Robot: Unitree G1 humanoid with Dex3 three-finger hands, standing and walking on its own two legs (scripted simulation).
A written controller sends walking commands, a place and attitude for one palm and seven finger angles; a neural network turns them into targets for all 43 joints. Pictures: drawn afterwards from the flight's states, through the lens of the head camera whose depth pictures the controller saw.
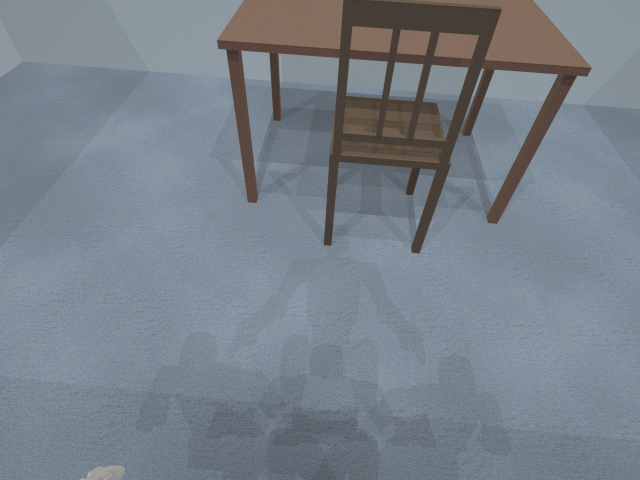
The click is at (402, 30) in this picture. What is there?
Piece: chair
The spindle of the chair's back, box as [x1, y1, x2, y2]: [376, 29, 400, 136]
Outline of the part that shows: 393,29 376,130 376,135 381,136 400,30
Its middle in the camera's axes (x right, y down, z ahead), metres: +0.19 -0.44 +1.12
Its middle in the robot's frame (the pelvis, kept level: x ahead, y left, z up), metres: +1.14 -0.13 -0.06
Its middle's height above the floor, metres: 0.71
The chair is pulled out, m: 0.00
